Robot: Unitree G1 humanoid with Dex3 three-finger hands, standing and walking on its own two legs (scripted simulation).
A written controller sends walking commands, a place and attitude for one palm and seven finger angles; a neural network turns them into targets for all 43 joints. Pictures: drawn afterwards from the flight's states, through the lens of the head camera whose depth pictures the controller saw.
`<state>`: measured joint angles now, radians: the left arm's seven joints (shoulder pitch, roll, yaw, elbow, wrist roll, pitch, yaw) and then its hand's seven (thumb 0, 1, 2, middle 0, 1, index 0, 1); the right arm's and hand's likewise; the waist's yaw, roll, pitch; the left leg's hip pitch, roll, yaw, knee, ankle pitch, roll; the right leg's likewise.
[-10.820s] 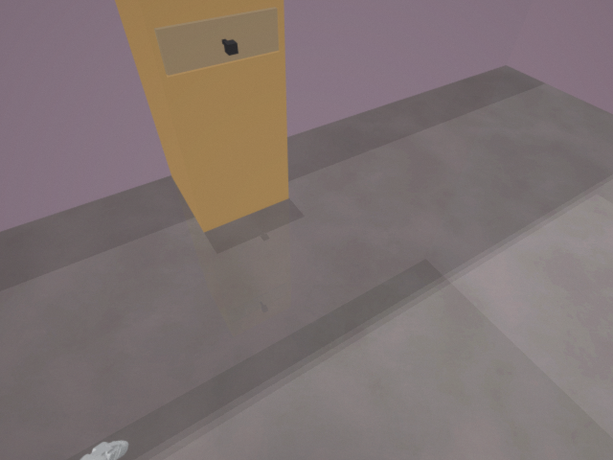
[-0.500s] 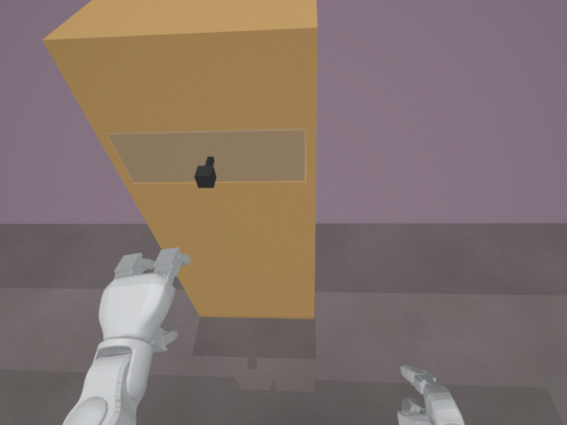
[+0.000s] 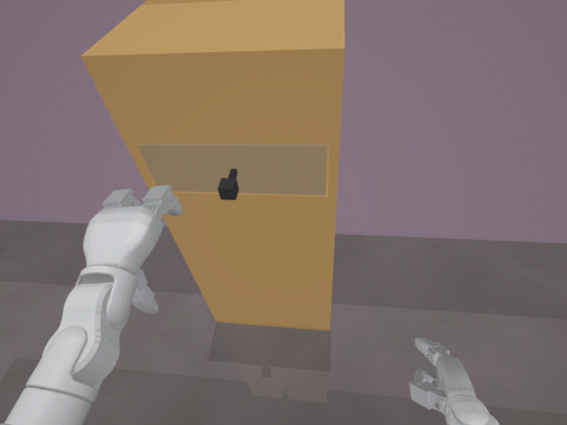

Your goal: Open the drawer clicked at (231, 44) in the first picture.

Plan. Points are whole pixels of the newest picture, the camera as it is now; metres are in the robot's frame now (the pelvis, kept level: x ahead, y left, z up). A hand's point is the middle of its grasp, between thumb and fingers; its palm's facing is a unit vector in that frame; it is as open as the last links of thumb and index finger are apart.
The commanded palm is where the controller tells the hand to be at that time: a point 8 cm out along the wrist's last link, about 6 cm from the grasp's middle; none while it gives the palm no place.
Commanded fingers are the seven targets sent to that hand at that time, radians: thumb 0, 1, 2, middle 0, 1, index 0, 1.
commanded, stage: raise the hand with hooked fingers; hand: left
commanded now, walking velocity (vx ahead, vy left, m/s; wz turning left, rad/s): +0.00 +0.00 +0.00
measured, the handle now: (230, 183) +0.55 +0.20 +0.01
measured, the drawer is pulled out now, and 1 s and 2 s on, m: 0.00 0.00 0.00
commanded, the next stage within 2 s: move the hooked fingers above the handle in 0.52 s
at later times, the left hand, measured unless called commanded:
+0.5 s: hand (138, 244) +0.30 +0.24 +0.12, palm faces +0.09 -0.08 -0.99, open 13.8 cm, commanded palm +0.27 +0.25 +0.17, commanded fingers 0.00 -0.50 0.30 -0.30 -1.20 -0.30 -1.20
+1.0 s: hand (166, 221) +0.35 +0.23 +0.11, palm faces +0.07 -0.06 -1.00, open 13.8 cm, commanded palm +0.33 +0.24 +0.16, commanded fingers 0.00 -0.50 0.30 -0.30 -1.20 -0.30 -1.20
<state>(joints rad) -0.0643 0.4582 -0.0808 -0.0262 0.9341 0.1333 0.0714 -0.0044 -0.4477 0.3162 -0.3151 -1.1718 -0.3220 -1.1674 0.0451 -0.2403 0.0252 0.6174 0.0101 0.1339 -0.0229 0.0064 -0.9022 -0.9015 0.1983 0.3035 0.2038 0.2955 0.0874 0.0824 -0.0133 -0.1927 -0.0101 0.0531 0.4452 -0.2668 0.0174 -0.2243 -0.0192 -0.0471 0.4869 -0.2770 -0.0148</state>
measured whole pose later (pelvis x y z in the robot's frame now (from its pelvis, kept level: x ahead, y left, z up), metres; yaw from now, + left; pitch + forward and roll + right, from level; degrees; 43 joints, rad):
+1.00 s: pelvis -0.02 +0.00 +0.00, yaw +0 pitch +3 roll +1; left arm -0.38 0.47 -0.10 0.30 0.94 -0.01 0.06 0.00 -0.49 0.30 -0.32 -1.20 -0.33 -1.20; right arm 0.12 -0.25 0.01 0.68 0.03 0.11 -0.03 0.01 -0.90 -0.90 0.20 0.30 0.21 0.30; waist 0.06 0.07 0.00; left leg -0.24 -0.01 0.04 0.41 -0.22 0.02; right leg -0.27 -0.02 -0.06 0.45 -0.23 -0.02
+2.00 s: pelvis +0.01 +0.00 -0.01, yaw +0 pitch +12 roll +0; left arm -0.82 0.44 -0.11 0.93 1.02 0.07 0.17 0.00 -0.49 0.30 -0.31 -1.20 -0.32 -1.20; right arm 0.29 -0.27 -0.05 0.72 0.02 0.14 -0.01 0.00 -0.90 -0.90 0.20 0.30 0.20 0.30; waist -0.04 0.07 -0.09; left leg -0.45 0.00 0.06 0.53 -0.29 0.02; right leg -0.48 -0.01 -0.04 0.56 -0.29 -0.02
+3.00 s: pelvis +0.00 +0.01 -0.02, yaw -2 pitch +16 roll +0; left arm -1.02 0.40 -0.08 1.12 1.09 0.06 0.35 0.00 -0.49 0.30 -0.44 -1.30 -0.40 -1.31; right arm 0.28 -0.27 -0.01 0.73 0.01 0.13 -0.01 0.00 -0.90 -0.90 0.20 0.30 0.20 0.30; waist -0.11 0.07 -0.13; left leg -0.59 0.00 0.08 0.62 -0.32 0.04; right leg -0.61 -0.01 -0.01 0.61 -0.29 0.00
